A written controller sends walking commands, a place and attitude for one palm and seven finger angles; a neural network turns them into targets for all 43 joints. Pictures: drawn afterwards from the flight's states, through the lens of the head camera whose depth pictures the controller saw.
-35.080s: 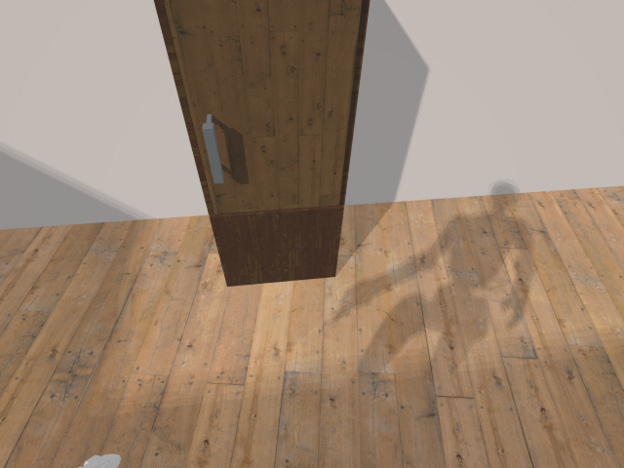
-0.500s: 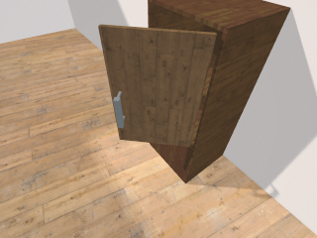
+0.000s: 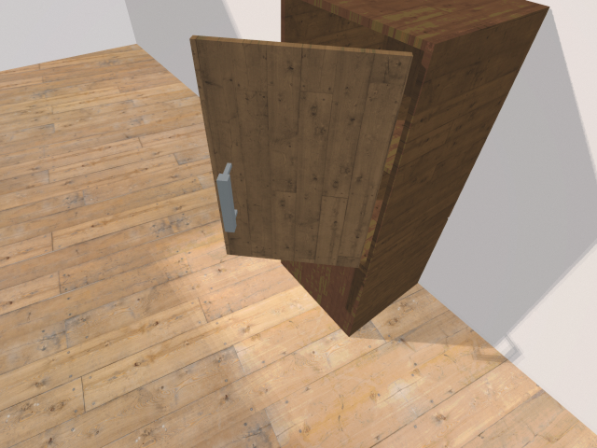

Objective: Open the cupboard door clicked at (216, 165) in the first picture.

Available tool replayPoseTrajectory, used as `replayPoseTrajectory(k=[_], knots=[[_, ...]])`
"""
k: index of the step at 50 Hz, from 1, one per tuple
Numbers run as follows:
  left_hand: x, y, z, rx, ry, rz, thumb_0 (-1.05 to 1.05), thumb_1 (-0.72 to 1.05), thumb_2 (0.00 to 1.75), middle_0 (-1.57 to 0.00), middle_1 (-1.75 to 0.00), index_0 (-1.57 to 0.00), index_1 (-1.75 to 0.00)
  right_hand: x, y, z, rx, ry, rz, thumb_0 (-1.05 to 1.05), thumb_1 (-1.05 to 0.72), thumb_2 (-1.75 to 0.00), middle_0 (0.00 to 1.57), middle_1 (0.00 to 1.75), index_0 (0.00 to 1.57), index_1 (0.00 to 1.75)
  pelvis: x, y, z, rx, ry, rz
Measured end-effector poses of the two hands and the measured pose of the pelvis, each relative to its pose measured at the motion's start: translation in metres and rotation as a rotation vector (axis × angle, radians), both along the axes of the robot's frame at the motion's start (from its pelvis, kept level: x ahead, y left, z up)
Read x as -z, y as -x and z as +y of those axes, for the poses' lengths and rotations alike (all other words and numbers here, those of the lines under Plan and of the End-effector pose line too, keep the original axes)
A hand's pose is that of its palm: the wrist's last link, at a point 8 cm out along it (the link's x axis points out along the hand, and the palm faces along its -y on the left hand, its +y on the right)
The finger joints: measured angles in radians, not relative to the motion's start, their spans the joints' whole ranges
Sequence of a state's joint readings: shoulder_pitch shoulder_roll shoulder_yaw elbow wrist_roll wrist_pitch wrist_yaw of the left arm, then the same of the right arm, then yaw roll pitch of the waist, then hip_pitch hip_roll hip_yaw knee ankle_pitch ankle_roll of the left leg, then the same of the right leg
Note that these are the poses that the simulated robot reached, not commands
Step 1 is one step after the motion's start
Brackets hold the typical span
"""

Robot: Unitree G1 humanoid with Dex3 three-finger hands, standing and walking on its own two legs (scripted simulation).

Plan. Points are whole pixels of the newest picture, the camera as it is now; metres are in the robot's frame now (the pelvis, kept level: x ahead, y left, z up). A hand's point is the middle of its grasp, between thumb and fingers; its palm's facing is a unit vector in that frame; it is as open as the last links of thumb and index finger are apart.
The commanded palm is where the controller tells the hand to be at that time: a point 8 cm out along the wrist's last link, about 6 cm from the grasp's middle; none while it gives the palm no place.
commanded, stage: look again from close up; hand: left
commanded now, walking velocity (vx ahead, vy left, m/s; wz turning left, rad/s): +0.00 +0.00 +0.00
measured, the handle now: (229, 198) +0.66 +0.19 -0.10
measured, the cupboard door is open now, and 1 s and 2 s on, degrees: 46 46 46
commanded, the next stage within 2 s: shuffle to correct the standing spot in 0.26 s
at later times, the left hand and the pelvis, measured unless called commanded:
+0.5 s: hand out of the picture -0.03 +0.16 -0.18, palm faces +0.02 -0.98 -0.17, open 7.4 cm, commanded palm none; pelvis +0.00 +0.00 +0.00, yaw -1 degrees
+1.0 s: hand out of the picture +0.12 +0.20 -0.18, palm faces -0.03 -0.99 -0.17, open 7.3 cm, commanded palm none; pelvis +0.09 +0.03 +0.00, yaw -4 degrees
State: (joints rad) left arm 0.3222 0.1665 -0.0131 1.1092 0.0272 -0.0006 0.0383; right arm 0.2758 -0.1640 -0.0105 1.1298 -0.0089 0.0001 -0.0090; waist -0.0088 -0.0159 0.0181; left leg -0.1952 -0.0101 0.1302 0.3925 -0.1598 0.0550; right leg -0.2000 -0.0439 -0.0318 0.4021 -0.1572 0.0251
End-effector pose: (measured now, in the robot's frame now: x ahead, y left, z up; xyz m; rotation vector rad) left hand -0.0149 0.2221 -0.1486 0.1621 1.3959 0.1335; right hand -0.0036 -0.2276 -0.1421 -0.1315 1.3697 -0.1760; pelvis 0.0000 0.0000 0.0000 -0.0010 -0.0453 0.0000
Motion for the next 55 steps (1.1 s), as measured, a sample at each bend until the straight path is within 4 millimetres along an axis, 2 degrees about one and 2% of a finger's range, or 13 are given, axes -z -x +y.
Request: replayPoseTrajectory(k=[9,22,31,38,42,50,55], knots=[[0.002,0.009,-0.009,-0.014,0.019,0.009,0.01,0.91,0.9,-0.2,-0.3,-0.2,-0.3,0.003,0.003,0.014,0.016,-0.025,-0.007,0.01,-0.91,-0.9,0.2,0.3,0.2,0.3,0.001,0.002,0.002,0.006,-0.001,0.007],[0.001,0.02,-0.012,-0.026,0.019,0.044,0.01,0.91,0.9,-0.2,-0.3,-0.2,-0.3,0.005,0.015,0.011,0.036,-0.025,0.027,0.01,-0.91,-0.9,0.2,0.3,0.2,0.3,0.002,0.0,0.0,0.014,-0.002,0.017],[0.002,0.016,-0.014,-0.058,0.03,0.053,0.01,0.91,0.9,-0.2,-0.3,-0.2,-0.3,0.007,0.015,0.009,0.043,-0.019,0.051,0.01,-0.91,-0.9,0.2,0.3,0.2,0.3,0.005,-0.015,0.0,0.025,-0.001,0.021],[0.017,0.003,-0.003,-0.086,0.062,0.074,0.01,0.9,0.9,-0.2,-0.3,-0.2,-0.3,0.007,-0.002,0.021,0.052,0.016,0.039,0.01,-0.91,-0.9,0.2,0.3,0.2,0.3,0.013,-0.038,0.016,0.028,0.016,0.016],[0.015,-0.028,0.007,-0.03,0.068,0.082,0.01,0.91,0.9,-0.2,-0.3,-0.2,-0.3,0.003,-0.005,0.037,0.089,0.017,0.022,0.01,-0.91,-0.9,0.2,0.3,0.2,0.3,0.01,-0.053,0.025,0.057,0.006,0.018],[0.0,-0.136,0.031,0.039,0.024,-0.056,0.03,0.94,0.9,-0.2,-0.3,-0.2,-0.3,-0.012,0.007,0.073,0.147,-0.04,0.134,0.01,-0.91,-0.9,0.2,0.3,0.2,0.3,-0.003,-0.086,0.027,0.07,0.01,0.039],[-0.005,-0.204,0.024,0.073,0.01,-0.147,0.02,0.93,0.9,-0.2,-0.3,-0.19,-0.3,-0.015,0.009,0.083,0.162,-0.072,0.233,0.01,-0.91,-0.9,0.2,0.3,0.2,0.3,-0.003,-0.108,0.02,0.057,0.016,0.041]])
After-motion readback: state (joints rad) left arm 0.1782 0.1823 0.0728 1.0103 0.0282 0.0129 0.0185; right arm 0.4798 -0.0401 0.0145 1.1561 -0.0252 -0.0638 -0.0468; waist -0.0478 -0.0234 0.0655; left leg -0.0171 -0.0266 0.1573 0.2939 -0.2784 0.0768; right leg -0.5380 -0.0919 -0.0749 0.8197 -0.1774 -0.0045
